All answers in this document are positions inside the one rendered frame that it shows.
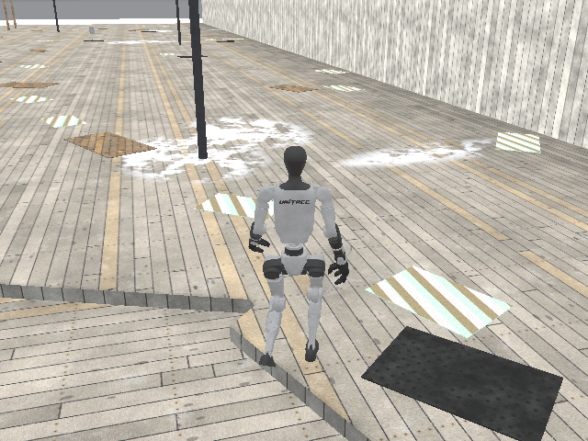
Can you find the right robot thigh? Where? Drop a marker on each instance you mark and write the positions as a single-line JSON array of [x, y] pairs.
[[316, 270]]

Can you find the right robot shin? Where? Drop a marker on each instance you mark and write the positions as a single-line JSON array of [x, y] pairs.
[[314, 315]]

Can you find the right robot forearm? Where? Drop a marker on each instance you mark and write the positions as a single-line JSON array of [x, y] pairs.
[[337, 248]]

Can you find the robot right hand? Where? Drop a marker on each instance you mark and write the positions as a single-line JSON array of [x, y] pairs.
[[343, 269]]

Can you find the right robot upper arm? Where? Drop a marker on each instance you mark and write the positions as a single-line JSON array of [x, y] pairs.
[[323, 194]]

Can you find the left robot upper arm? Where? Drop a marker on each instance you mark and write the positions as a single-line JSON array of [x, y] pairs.
[[266, 193]]

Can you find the left robot forearm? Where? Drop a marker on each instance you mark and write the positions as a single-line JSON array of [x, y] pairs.
[[254, 239]]

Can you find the robot left hand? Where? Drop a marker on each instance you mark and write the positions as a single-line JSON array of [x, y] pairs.
[[257, 249]]

